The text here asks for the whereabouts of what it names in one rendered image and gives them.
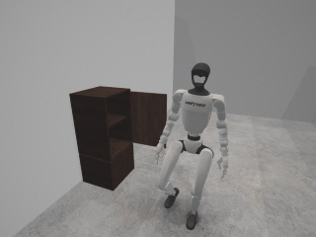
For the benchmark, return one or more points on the cupboard door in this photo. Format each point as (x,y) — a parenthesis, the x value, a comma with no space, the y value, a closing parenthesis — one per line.
(148,117)

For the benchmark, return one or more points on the left robot forearm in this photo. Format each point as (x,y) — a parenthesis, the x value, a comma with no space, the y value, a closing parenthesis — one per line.
(223,140)

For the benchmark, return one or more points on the left robot shin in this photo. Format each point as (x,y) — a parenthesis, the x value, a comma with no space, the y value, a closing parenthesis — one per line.
(195,202)

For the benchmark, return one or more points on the left robot foot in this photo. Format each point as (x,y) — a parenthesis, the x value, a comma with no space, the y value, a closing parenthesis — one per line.
(192,220)

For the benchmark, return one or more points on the robot right hand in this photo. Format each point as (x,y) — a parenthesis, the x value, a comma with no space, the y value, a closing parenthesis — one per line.
(159,148)

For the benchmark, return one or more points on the robot left hand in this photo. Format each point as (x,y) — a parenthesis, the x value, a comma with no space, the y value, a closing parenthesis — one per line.
(225,163)

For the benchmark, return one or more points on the right robot upper arm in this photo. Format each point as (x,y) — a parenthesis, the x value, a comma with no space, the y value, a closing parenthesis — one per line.
(176,103)

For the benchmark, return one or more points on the right robot forearm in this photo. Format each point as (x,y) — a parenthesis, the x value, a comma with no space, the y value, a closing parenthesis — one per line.
(166,131)

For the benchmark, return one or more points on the left robot upper arm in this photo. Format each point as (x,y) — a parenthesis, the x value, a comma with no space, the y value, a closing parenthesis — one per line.
(219,103)

